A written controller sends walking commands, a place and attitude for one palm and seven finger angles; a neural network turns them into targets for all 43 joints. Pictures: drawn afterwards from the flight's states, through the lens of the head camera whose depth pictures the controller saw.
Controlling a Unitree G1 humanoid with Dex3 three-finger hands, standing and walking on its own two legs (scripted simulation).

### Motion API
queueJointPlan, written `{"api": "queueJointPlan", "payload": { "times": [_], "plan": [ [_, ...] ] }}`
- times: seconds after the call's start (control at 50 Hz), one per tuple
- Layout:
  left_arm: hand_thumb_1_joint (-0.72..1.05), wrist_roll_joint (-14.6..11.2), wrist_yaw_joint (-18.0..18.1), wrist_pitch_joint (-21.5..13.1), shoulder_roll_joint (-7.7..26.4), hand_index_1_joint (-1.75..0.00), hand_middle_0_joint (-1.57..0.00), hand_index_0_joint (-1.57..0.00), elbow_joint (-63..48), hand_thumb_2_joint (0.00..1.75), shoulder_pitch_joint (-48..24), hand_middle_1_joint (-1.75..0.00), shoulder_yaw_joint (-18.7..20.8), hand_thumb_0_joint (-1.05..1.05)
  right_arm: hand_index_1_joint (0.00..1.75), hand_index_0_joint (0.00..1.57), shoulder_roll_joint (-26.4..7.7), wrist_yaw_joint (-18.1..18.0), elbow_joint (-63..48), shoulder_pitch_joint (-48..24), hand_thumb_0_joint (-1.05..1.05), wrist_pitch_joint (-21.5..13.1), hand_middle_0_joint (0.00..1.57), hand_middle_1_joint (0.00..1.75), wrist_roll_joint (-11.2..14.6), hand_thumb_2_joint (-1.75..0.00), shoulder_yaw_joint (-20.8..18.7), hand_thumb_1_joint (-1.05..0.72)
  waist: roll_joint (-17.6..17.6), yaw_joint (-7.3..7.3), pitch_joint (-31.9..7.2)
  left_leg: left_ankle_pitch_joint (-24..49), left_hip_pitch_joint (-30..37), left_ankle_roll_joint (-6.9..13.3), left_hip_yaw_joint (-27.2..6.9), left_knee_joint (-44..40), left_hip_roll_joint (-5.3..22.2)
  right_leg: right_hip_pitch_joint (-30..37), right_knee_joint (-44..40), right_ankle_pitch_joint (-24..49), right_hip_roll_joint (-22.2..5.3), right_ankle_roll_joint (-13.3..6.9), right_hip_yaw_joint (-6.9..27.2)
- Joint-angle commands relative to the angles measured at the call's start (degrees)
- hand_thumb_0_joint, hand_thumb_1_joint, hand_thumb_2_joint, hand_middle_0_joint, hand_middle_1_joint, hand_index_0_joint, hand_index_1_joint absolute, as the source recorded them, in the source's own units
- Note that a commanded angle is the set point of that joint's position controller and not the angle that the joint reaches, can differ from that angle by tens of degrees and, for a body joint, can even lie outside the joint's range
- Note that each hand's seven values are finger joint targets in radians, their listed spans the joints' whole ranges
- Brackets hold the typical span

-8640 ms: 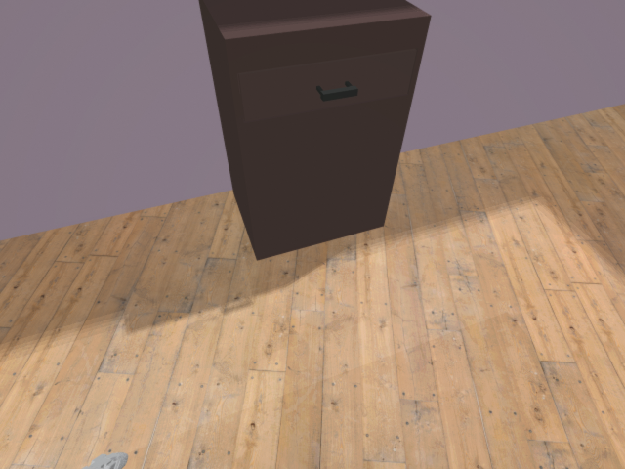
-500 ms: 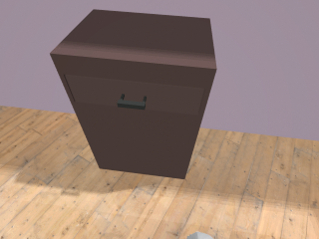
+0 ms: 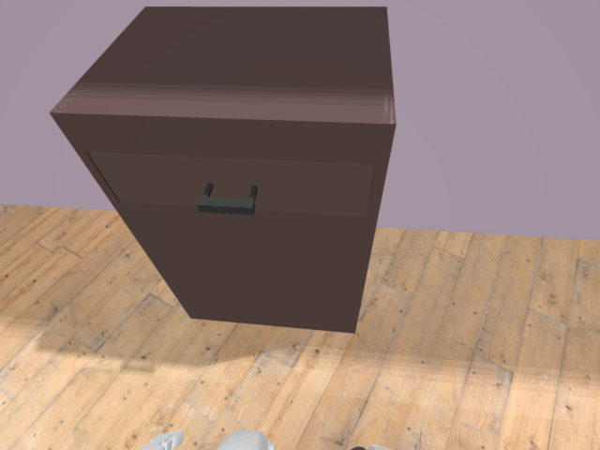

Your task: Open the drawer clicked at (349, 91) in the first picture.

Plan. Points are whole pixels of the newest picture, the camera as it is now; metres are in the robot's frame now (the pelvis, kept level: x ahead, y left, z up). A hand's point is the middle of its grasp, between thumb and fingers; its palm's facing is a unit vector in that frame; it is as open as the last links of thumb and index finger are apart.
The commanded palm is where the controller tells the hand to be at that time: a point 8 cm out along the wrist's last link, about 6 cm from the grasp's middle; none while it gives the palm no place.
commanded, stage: come to a stop and stand still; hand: left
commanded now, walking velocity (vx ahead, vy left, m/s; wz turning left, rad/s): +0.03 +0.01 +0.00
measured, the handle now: (228, 197) +0.56 +0.18 -0.05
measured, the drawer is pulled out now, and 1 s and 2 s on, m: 0.00 0.00 0.00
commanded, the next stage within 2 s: look again from close up in 1.02 s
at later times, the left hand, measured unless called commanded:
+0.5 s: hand out of the picture -0.08 +0.25 -0.17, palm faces +0.04 -0.98 -0.21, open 7.4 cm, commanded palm none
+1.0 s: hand out of the picture -0.11 +0.20 -0.17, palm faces +0.03 -0.99 -0.15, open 7.4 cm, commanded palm none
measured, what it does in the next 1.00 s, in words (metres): walks backwards: left foot, then right foot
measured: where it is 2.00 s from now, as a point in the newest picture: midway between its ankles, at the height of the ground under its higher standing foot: outside the picture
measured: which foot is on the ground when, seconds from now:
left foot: up 0.00-0.14, down 0.16-1.00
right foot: down 0.00-0.16, up 0.18-0.48, down 0.50-1.00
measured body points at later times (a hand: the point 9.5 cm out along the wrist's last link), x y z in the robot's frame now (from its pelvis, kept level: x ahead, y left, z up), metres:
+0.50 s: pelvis -0.06 +0.06 +0.00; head -0.05 +0.06 +0.45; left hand -0.08 +0.30 -0.16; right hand -0.04 -0.16 -0.15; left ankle -0.04 +0.15 -0.73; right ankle -0.10 -0.05 -0.73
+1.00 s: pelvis -0.09 +0.05 +0.01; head -0.09 +0.05 +0.46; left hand -0.11 +0.25 -0.16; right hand -0.15 -0.15 -0.16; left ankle -0.04 +0.15 -0.73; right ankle -0.10 -0.05 -0.73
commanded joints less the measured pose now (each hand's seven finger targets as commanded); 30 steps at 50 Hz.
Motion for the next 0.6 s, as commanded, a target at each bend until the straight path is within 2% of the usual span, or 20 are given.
{"api": "queueJointPlan", "payload": {
  "times": [0.0, 0.06, 0.1, 0.12, 0.14, 0.16, 0.18, 0.2, 0.22, 0.26, 0.3, 0.34, 0.4, 0.44, 0.48, 0.5, 0.52, 0.54, 0.56, 0.58],
  "plan": [
    [0.9, 0.8, 0.8, 0.0, 12.5, -0.3, -0.2, -0.2, -3.0, 0.9, 3.2, -0.3, 3.1, 0.0, 0.3, 0.2, -2.1, 0.6, -2.6, 5.4, 0.0, -0.5, 0.2, 0.3, -0.4, -0.9, -0.9, -0.9, -12.0, 1.71, -9.4, 0.5, 3.2, 0.5, 0.5, -6.0, 0.6, 5.1, -13.2, 2.6, -14.6, -7.3, 13.4],
    [0.9, 1.0, 0.5, 0.4, 12.9, -0.3, -0.2, -0.2, -2.8, 0.9, 3.6, -0.3, 3.1, 0.0, 0.3, 0.2, -1.8, 0.7, -3.0, 6.2, 0.0, -1.5, 0.2, 0.3, -0.2, -0.9, -0.5, -0.9, -12.0, 1.29, -9.3, 1.9, 8.0, 1.3, 2.4, -18.5, -0.1, 3.5, -13.2, -6.3, -12.7, -6.0, 14.3],
    [0.9, 0.4, 0.3, 1.0, 12.4, -0.3, -0.2, -0.2, -2.7, 0.9, 2.6, -0.3, 3.0, 0.0, 0.3, 0.2, -1.8, 0.6, -1.7, 11.1, 0.0, -2.1, 0.2, 0.3, -0.2, -0.9, -0.3, -0.9, -11.3, -1.14, -9.3, 9.8, 17.4, 2.0, 3.2, -31.8, -0.5, -2.4, -9.8, -13.8, -10.0, -2.4, 12.2],
    [0.9, -0.1, 0.1, 1.3, 10.2, -0.3, -0.2, -0.2, -2.9, 0.9, 3.4, -0.3, 2.4, 0.0, 0.3, 0.2, -4.0, 0.4, -1.7, 11.7, 0.0, -2.5, 0.2, 0.3, -0.4, -0.9, -0.5, -0.9, -3.2, -1.21, -8.5, 7.8, 18.9, 2.8, -1.4, -38.0, 2.6, -6.4, -3.7, -17.4, -6.3, 0.0, 9.7],
    [0.9, -0.6, -0.2, 1.6, 6.6, -0.3, -0.2, -0.2, -3.4, 0.9, 4.9, -0.3, 1.7, 0.0, 0.3, 0.2, -8.3, 0.3, -3.4, 9.6, 0.0, -2.8, 0.2, 0.3, -0.9, -0.9, -1.3, -0.9, 12.7, -0.9, -5.7, 1.8, 13.2, 5.8, -16.7, -47.2, 14.3, -10.4, 7.8, -19.9, 0.1, 3.0, 4.4],
    [0.9, -0.4, 0.0, 2.0, 6.3, -0.3, -0.2, -0.2, -3.9, 0.9, 3.2, -0.3, 1.5, 0.0, 0.3, 0.2, -10.6, -0.2, -6.1, 4.4, 0.0, -2.5, 0.2, 0.3, -1.1, -0.9, -1.3, -0.9, 16.5, -0.46, -0.3, -0.4, 0.7, 9.1, -21.8, -52.1, 19.2, -8.9, 15.1, -20.7, 2.4, 3.5, 6.1],
    [0.9, 0.0, 0.0, 2.5, 7.5, -0.3, -0.2, -0.2, -2.7, 0.9, 3.1, -0.3, 1.8, 0.0, 0.3, 0.2, -9.1, -0.7, -6.8, -0.1, 0.0, -2.7, 0.2, 0.3, -1.2, -0.9, -0.7, -0.9, 13.8, 0.37, 1.2, -2.1, -5.0, 9.7, -19.2, -53.7, 17.6, -4.8, 19.8, -17.9, 1.3, 3.2, 10.1],
    [0.9, 0.3, -0.3, 2.9, 7.8, -0.3, -0.2, -0.2, -1.4, 0.9, 4.1, -0.3, 2.1, 0.0, 0.3, 0.2, -8.2, -1.0, -6.7, -2.7, 0.0, -2.7, 0.2, 0.3, -1.2, -0.9, -0.3, -0.9, 11.0, 2.02, 2.4, -1.4, -6.2, 8.9, -14.3, -52.8, 14.2, -3.7, 24.0, -14.9, 2.1, 3.1, 11.0],
    [0.9, 0.4, -0.6, 2.8, 7.4, -0.3, -0.2, -0.2, -0.2, 0.9, 6.9, -0.3, 2.0, 0.0, 0.3, 0.2, -7.7, -1.1, -6.9, -4.1, 0.0, -2.8, 0.2, 0.3, -1.1, -0.9, 0.1, -0.9, 9.0, 3.12, 2.1, 0.8, -4.3, 8.7, -11.2, -50.8, 12.2, -4.4, 27.7, -12.9, 3.1, 3.3, 10.4],
    [0.9, 0.3, -0.7, 1.9, 6.9, -0.3, -0.2, -0.2, 1.8, 0.9, 10.4, -0.3, 1.6, 0.0, 0.3, 0.2, -6.7, -1.3, -6.2, -3.3, 0.0, -3.4, 0.2, 0.3, -0.7, -0.9, 0.6, -0.9, 6.0, 3.44, 0.0, 8.6, 3.6, 9.0, -7.4, -48.2, 10.1, -6.6, 28.6, -11.3, 3.0, 3.9, 9.7],
    [0.9, 0.0, -0.5, 1.4, 6.5, -0.3, -0.2, -0.2, 2.3, 0.9, 11.0, -0.3, 0.9, 0.0, 0.3, 0.2, -6.3, -1.4, -4.9, -0.5, 0.0, -3.6, 0.2, 0.3, -0.4, -0.9, 0.7, -0.9, 4.9, 2.22, -3.0, 13.6, 11.6, 10.4, -7.4, -46.7, 10.2, -7.4, 24.3, -12.7, 2.4, 4.6, 8.6],
    [0.9, 0.0, -0.5, 1.0, 6.2, -0.3, -0.2, -0.2, 2.4, 0.9, 9.3, -0.3, 0.2, 0.0, 0.3, 0.2, -5.9, -1.6, -3.2, 2.3, 0.0, -3.8, 0.2, 0.3, -0.2, -0.9, 0.7, -0.9, 5.1, 0.56, -3.0, 18.9, 16.0, 11.6, -8.6, -45.8, 11.4, -6.7, 17.8, -14.6, 1.5, 4.8, 7.6],
    [0.9, -0.4, -0.2, 0.5, 4.5, -0.3, -0.2, -0.2, 3.2, 0.9, 9.5, -0.3, -0.8, 0.0, 0.3, 0.2, -6.3, -1.5, -1.1, 5.2, 0.0, -3.9, 0.2, 0.3, -0.4, -0.9, 0.6, -0.9, 4.9, -0.68, -5.7, 25.8, 19.2, 12.8, -11.1, -43.9, 12.8, -0.2, 5.1, -17.1, 1.6, 4.4, 6.8],
    [0.9, -0.6, 0.1, -0.1, 4.5, -0.3, -0.2, -0.2, 5.4, 0.9, 13.3, -0.3, -1.1, 0.0, 0.3, 0.2, -6.1, -1.3, -0.3, 4.6, 0.0, -4.1, 0.2, 0.3, 0.1, -0.9, 0.7, -0.9, 3.5, 1.04, -6.8, 27.6, 16.9, 10.8, -9.6, -41.0, 11.0, 7.3, -5.9, -7.5, 1.4, 4.0, 6.8],
    [0.9, -0.6, 0.6, -1.0, 5.8, -0.3, -0.2, -0.2, 7.3, 0.9, 14.9, -0.3, -1.3, 0.0, 0.3, 0.2, -3.1, -1.1, 0.3, 4.8, 0.0, -4.4, 0.2, 0.3, 0.8, -0.9, 1.3, -0.9, -2.2, 0.31, -6.2, 23.4, 12.3, 6.2, -5.4, -38.0, 6.1, 12.9, -11.4, 1.7, -2.8, 2.1, 12.3],
    [0.9, -0.7, 0.6, -1.2, 6.3, -0.3, -0.2, -0.2, 7.4, 0.9, 14.3, -0.3, -1.6, 0.0, 0.3, 0.2, -2.4, -1.0, 0.3, 4.2, 0.0, -4.4, 0.2, 0.3, 0.8, -0.9, 1.7, -0.9, -3.2, -0.06, -4.9, 21.1, 12.9, 5.1, -4.0, -38.2, 4.4, 10.5, -11.2, 3.2, -5.0, 0.8, 13.5],
    [0.9, -0.7, 0.6, -1.4, 6.2, -0.3, -0.2, -0.2, 7.6, 0.9, 14.1, -0.3, -1.9, 0.0, 0.3, 0.2, -2.1, -0.8, 0.8, 4.6, 0.0, -4.5, 0.2, 0.3, 0.7, -0.9, 1.9, -0.9, -2.8, -0.47, -5.0, 21.4, 14.9, 4.7, -3.9, -38.9, 3.8, 8.8, -10.6, 3.3, -5.5, 0.3, 12.9],
    [0.9, -0.7, 0.6, -1.7, 5.8, -0.3, -0.2, -0.2, 7.9, 0.9, 13.6, -0.3, -1.8, 0.0, 0.3, 0.2, -2.2, -0.8, 1.5, 5.0, 0.0, -4.2, 0.2, 0.3, 0.3, -0.9, 1.9, -0.9, -8.9, -0.65, -5.3, 22.6, 15.7, 4.6, -3.1, -37.7, 3.9, 8.4, -10.4, 3.8, -3.8, 0.3, 12.7],
    [0.9, -0.8, 0.7, -1.9, 5.0, -0.3, -0.2, -0.2, 8.1, 0.9, 13.3, -0.3, -2.0, 0.0, 0.3, 0.2, -2.7, -0.8, 2.1, 5.1, 0.0, -4.2, 0.2, 0.3, 0.2, -0.9, 1.9, -0.9, -10.4, -0.59, -4.5, 22.0, 16.6, 4.5, -2.6, -37.7, 4.0, 7.1, -11.1, 2.6, -3.9, 0.4, 12.7],
    [0.9, -1.0, 0.7, -1.9, 4.7, -0.3, -0.2, -0.2, 7.9, 0.9, 13.1, -0.3, -2.3, 0.0, 0.3, 0.2, -2.9, -0.8, 2.6, 5.7, 0.0, -4.2, 0.2, 0.3, 0.2, -0.9, 2.0, -0.9, -9.4, -0.81, -3.8, 21.2, 17.1, 4.6, -2.9, -38.5, 4.1, 6.3, -11.6, 0.0, -3.7, 0.4, 12.5]
  ]
}}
